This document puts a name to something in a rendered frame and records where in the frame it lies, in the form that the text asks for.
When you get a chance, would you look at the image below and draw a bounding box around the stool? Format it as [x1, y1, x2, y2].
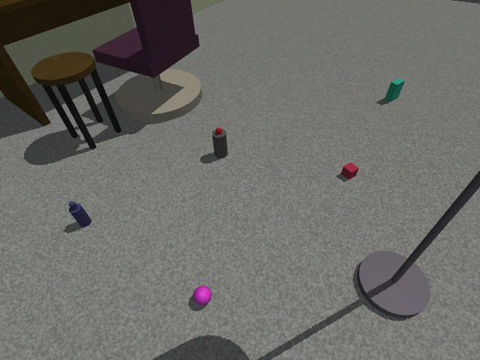
[31, 52, 122, 150]

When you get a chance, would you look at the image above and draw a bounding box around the floor lamp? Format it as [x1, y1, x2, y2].
[357, 171, 480, 318]

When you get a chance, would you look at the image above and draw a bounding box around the office chair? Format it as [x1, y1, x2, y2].
[92, 0, 203, 122]

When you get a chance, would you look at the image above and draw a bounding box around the desk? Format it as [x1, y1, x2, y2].
[0, 0, 130, 126]

